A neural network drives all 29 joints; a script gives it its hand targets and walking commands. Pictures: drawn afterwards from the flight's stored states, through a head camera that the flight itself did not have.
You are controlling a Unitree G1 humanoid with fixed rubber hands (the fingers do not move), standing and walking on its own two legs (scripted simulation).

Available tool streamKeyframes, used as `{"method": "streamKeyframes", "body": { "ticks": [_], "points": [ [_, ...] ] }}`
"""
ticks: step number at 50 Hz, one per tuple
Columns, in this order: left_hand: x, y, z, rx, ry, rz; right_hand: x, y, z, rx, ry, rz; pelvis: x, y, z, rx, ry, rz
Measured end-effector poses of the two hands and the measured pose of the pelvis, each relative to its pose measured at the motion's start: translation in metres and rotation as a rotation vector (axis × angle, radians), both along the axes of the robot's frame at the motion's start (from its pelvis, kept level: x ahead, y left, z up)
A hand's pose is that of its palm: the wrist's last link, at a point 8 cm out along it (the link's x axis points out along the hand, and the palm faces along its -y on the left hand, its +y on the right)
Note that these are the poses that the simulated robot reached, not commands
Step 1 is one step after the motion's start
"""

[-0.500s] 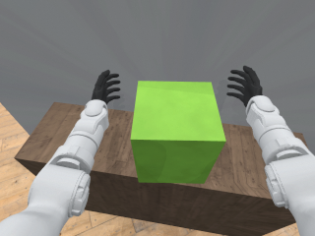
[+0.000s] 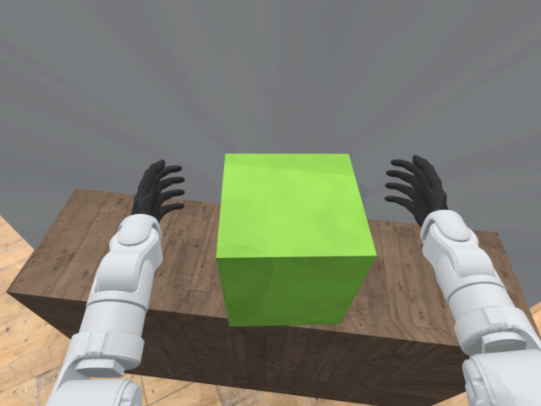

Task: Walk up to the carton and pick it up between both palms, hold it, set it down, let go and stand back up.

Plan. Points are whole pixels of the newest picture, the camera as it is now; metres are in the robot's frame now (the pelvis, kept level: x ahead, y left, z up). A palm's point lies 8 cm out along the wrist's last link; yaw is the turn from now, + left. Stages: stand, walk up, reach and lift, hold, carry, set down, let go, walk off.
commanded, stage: set down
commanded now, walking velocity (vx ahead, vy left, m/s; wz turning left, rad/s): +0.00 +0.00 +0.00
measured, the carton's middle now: (286, 244) +0.40 -0.01 -0.02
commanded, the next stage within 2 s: none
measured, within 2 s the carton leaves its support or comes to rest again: neither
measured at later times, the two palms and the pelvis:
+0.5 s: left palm (146, 271) +0.30 +0.20 +0.04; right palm (430, 267) +0.32 -0.22 +0.05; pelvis +0.00 +0.01 +0.00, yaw +0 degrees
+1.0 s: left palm (150, 328) +0.24 +0.19 -0.02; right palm (431, 341) +0.24 -0.22 -0.02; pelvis -0.01 +0.00 -0.01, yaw -2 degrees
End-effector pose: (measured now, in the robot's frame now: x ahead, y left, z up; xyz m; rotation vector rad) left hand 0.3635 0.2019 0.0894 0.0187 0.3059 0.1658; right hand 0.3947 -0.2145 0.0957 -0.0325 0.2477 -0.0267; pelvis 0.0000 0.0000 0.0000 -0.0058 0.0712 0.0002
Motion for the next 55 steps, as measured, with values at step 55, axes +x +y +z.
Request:
{"method": "streamKeyframes", "body": {
  "ticks": [55],
  "points": [
    [-0.134,-0.01,-0.11,0.02,0.008,0.029,-0.168,-0.008,-0.123,0.014,0.061,-0.015,-0.006,0.004,-0.006,0.011,-0.071,-0.034]
  ]
}}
